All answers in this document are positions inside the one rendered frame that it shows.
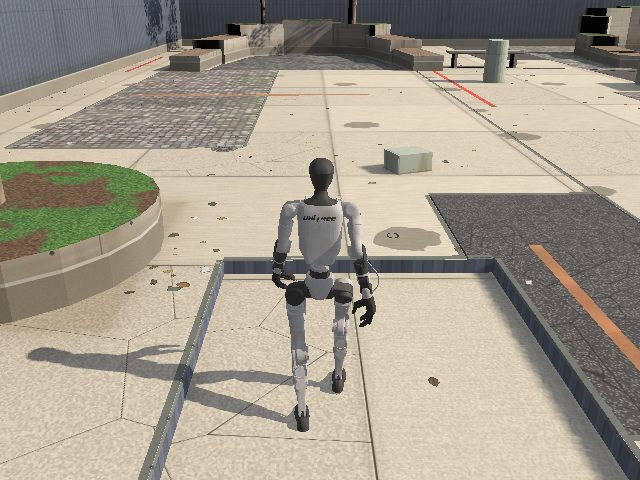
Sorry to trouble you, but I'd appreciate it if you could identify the robot right upper arm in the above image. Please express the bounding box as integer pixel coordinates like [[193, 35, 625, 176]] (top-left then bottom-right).
[[341, 201, 363, 259]]

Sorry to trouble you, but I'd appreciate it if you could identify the left robot hand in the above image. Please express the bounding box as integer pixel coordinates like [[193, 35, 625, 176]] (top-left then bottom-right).
[[272, 270, 295, 289]]

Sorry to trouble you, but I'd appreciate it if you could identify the robot left forearm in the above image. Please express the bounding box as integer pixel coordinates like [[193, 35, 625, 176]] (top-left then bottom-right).
[[272, 239, 287, 274]]

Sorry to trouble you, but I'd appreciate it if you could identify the robot left upper arm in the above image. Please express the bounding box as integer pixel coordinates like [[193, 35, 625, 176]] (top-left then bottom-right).
[[276, 200, 300, 254]]

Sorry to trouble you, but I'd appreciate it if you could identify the robot right forearm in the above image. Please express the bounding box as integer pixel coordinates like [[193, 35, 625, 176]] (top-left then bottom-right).
[[353, 244, 374, 299]]

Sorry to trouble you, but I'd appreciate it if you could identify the left robot thigh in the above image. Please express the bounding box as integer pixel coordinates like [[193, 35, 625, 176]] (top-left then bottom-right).
[[285, 280, 309, 364]]

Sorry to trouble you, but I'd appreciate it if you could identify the right robot hand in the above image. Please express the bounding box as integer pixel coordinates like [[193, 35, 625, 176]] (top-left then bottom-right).
[[352, 296, 376, 327]]

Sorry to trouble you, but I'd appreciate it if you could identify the robot right foot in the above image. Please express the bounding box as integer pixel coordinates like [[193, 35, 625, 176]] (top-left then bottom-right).
[[332, 368, 346, 393]]

